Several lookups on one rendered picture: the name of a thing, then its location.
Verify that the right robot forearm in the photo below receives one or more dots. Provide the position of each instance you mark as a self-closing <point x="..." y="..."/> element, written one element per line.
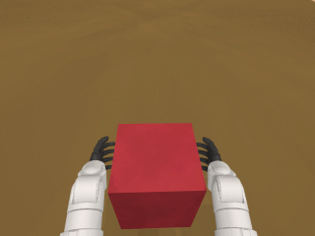
<point x="229" y="201"/>

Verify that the left robot hand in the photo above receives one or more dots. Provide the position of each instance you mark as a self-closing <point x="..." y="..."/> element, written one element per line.
<point x="99" y="151"/>

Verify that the carton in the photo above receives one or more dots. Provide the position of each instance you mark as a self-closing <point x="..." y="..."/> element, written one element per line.
<point x="156" y="178"/>

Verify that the left robot forearm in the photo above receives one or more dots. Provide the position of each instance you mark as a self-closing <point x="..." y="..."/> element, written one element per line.
<point x="86" y="203"/>

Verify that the right robot hand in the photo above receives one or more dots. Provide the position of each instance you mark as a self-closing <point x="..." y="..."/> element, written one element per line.
<point x="212" y="152"/>

